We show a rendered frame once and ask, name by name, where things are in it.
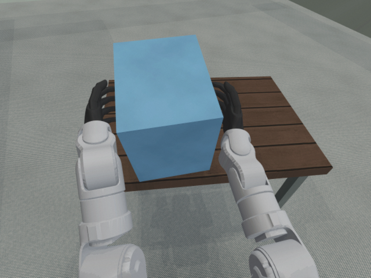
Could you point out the robot right upper arm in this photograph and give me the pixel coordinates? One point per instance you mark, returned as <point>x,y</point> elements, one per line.
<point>285,259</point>

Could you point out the table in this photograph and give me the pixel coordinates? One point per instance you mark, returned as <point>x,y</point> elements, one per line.
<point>282,144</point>

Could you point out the left robot hand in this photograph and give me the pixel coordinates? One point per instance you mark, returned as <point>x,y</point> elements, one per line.
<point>94,110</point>

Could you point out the robot left upper arm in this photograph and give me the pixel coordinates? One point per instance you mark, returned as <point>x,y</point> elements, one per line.
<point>120,261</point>

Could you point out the left robot forearm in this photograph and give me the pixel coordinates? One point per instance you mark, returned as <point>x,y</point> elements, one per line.
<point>101,186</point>

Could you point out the right robot hand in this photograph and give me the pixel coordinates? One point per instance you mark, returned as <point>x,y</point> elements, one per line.
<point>231,107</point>

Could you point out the carton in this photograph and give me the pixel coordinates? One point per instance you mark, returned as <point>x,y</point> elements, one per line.
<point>168,117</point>

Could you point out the right robot forearm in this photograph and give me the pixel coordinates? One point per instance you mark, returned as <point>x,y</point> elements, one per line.
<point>262,217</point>

